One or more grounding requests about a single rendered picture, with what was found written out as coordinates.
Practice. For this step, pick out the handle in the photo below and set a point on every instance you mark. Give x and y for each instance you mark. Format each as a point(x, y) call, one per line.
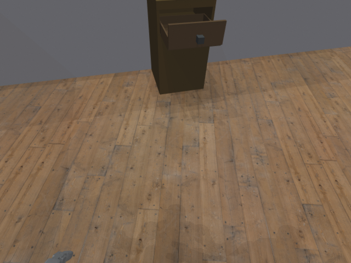
point(200, 39)

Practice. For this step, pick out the cabinet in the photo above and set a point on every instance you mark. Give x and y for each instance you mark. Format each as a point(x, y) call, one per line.
point(177, 70)

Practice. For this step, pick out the left robot hand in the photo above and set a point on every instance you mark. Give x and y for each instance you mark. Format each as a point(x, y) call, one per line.
point(60, 257)

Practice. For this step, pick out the drawer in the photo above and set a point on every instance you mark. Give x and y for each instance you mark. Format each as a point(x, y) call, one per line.
point(179, 31)

